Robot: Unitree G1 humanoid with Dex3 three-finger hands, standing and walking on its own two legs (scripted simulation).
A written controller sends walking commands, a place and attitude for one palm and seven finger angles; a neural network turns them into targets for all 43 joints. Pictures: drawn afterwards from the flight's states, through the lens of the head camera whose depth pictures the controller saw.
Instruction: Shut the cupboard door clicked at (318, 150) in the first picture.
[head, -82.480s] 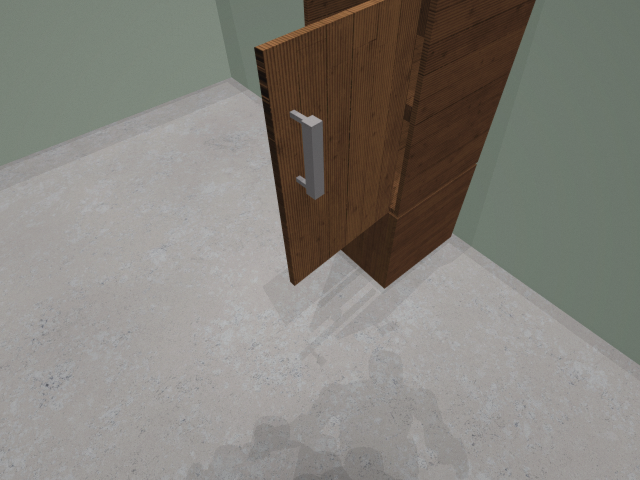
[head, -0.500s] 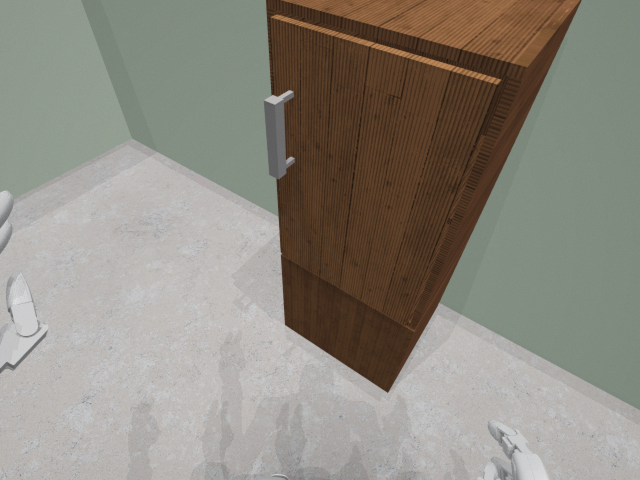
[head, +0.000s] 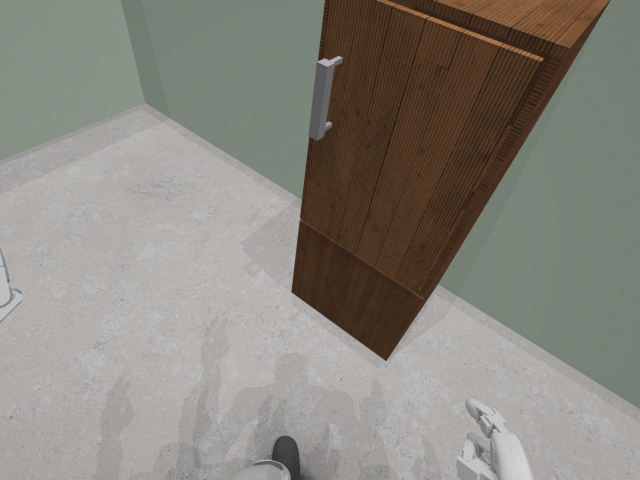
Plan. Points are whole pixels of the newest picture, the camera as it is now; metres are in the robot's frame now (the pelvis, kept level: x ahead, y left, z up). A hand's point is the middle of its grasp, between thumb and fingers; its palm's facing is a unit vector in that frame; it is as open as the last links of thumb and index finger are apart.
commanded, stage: stop stepping back and stand still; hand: left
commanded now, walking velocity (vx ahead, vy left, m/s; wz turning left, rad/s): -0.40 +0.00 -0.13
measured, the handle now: (326, 98) +0.79 +0.06 +0.08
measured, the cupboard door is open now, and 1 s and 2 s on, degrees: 0 0 0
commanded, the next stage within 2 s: let the arm hang, fingers relaxed in 1.04 s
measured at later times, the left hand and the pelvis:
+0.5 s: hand out of the picture +0.07 +0.32 +0.22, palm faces +0.23 -0.81 -0.54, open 7.4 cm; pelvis -0.14 +0.09 +0.03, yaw -6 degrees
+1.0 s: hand out of the picture +0.03 +0.38 +0.21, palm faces +0.36 -0.76 -0.53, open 7.4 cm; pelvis -0.20 +0.14 +0.00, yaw -7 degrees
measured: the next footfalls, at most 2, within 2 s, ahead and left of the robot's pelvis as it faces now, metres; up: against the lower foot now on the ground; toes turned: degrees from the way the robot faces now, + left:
right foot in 0.04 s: -0.12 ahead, -0.14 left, +0.00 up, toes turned -5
left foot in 0.16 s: +0.06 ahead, +0.10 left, +0.00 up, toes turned -4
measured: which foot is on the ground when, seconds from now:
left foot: down 0.00-0.02, up 0.04-0.14, down 0.16-0.48, up 0.50-0.72, down 0.74-0.98, up 1.00-1.00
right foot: up 0.00-0.02, down 0.04-0.16, up 0.18-0.52, down 0.54-0.74, up 0.76-0.96, down 0.98-1.00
